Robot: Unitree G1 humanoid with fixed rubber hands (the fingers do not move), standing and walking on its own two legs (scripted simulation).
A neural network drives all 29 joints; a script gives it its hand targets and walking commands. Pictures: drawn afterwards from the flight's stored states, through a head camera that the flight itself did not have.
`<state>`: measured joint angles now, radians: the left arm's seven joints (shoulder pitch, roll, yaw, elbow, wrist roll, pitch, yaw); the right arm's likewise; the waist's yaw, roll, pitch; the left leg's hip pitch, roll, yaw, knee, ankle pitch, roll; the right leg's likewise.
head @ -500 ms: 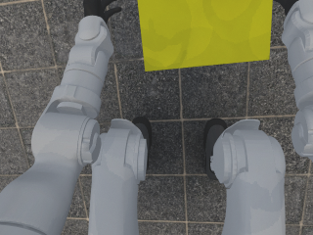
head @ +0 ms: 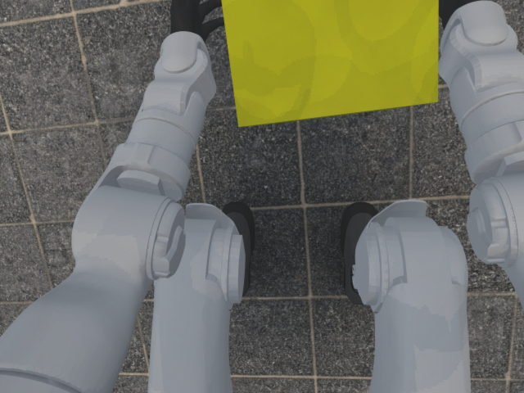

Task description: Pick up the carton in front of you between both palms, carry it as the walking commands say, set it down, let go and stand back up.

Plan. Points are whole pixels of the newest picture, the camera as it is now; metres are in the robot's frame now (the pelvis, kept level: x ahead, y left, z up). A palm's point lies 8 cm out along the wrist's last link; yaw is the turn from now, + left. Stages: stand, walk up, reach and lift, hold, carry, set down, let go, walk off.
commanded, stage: reach and lift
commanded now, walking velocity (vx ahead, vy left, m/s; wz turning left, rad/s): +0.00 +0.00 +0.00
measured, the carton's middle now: (320, 42) +0.52 -0.05 -0.25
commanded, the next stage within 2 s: none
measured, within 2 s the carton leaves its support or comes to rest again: leaves its support in 0.28 s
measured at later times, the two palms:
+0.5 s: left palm (172, 23) +0.52 +0.10 -0.10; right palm out of the picture +0.51 -0.20 -0.11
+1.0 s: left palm out of the picture +0.49 +0.10 +0.08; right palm out of the picture +0.47 -0.20 +0.07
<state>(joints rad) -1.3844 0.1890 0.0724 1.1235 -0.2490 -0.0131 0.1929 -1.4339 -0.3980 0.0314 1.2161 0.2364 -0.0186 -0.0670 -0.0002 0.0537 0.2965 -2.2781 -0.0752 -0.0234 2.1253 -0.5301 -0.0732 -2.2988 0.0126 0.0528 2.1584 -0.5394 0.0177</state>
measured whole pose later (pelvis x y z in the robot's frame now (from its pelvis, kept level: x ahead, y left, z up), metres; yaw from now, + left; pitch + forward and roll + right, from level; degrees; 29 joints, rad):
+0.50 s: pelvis +0.00 +0.00 +0.00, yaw -2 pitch +38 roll +2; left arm -1.11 0.06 0.31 0.76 -0.12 0.16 0.22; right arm -1.23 -0.27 -0.07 0.93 0.11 0.20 -0.11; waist -0.01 0.06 0.12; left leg -2.23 -0.12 -0.06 2.13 -0.57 -0.11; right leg -2.26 0.07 0.07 2.15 -0.55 0.04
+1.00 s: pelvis +0.01 +0.01 +0.14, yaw -4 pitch +41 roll +1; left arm -0.90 -0.09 0.49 0.63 0.16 0.30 0.11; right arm -0.96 -0.06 -0.36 0.74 -0.18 0.33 -0.02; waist -0.01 0.04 -0.18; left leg -1.90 -0.14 -0.10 1.70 -0.52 -0.08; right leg -1.93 0.10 0.10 1.70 -0.49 0.06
